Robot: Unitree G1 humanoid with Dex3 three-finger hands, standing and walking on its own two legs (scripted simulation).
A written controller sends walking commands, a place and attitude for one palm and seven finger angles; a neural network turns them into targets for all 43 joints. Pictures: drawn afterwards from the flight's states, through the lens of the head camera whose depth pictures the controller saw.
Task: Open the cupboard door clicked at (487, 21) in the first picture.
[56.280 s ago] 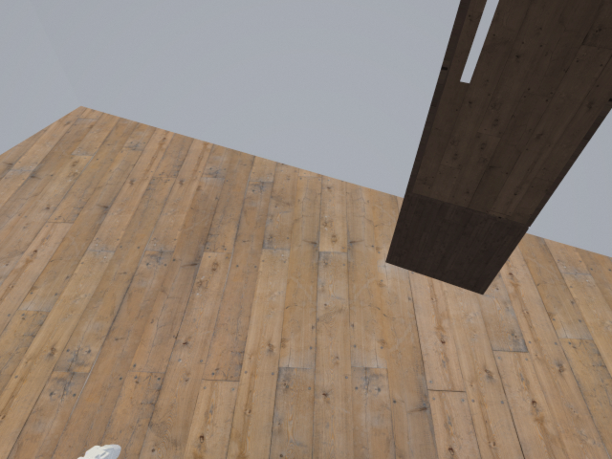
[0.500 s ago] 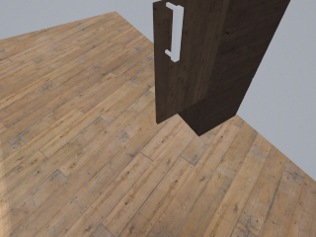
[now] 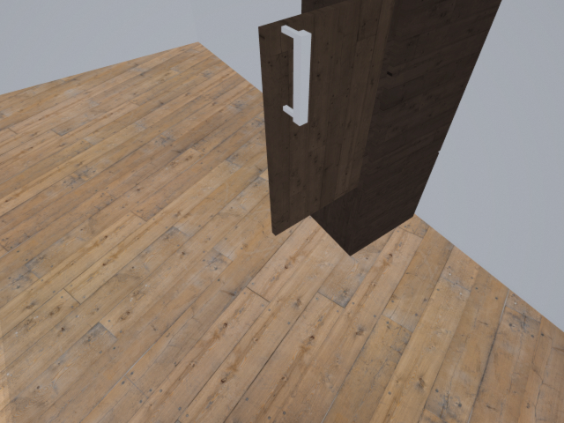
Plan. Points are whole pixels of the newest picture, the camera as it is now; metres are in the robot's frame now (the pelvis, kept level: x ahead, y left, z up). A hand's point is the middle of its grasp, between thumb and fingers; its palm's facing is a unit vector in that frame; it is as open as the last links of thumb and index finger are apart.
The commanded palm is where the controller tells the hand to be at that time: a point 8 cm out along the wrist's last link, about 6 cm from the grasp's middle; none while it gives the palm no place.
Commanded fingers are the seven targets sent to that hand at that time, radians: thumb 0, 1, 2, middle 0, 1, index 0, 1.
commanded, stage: let the arm hang, fingers relaxed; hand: left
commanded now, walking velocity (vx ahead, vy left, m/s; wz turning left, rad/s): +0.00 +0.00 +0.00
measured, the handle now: (294, 77) +0.69 +0.01 +0.15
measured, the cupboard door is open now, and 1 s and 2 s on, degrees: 93 93 93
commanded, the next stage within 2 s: look to check the result in 0.06 s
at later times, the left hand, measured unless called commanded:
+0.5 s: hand out of the picture +0.05 +0.21 -0.16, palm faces +0.03 -0.96 -0.29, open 7.4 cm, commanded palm none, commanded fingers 0.00 0.90 0.90 -0.20 -0.30 -0.20 -0.30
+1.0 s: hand out of the picture +0.10 +0.24 -0.15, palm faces +0.00 -0.94 -0.34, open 7.4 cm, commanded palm none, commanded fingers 0.00 0.90 0.90 -0.20 -0.30 -0.20 -0.30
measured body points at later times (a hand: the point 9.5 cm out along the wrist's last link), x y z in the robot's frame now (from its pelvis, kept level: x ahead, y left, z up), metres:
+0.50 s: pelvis +0.02 +0.00 +0.00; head +0.03 -0.02 +0.45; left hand +0.05 +0.26 -0.14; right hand +0.05 -0.26 -0.16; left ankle +0.04 +0.13 -0.74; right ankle +0.00 -0.11 -0.74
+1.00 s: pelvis +0.02 +0.00 +0.01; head +0.04 -0.01 +0.46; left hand +0.10 +0.29 -0.12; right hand +0.09 -0.29 -0.14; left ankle +0.04 +0.13 -0.74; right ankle +0.00 -0.11 -0.74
